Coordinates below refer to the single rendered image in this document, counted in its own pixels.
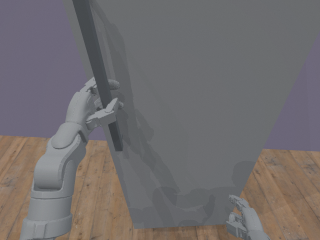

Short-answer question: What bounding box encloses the robot right hand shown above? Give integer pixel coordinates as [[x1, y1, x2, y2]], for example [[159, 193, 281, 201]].
[[226, 194, 264, 240]]

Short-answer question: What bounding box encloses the robot left forearm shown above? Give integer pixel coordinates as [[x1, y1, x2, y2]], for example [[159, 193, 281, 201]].
[[19, 122, 89, 240]]

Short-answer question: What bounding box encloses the robot left hand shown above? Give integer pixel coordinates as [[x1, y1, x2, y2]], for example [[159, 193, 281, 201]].
[[65, 77, 124, 135]]

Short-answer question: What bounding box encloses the robot right forearm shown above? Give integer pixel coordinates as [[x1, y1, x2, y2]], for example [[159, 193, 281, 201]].
[[246, 230, 271, 240]]

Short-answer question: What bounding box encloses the fridge door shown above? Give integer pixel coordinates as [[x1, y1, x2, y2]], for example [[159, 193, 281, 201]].
[[62, 0, 320, 229]]

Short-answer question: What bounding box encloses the handle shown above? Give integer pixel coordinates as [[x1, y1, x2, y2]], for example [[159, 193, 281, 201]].
[[72, 0, 123, 152]]

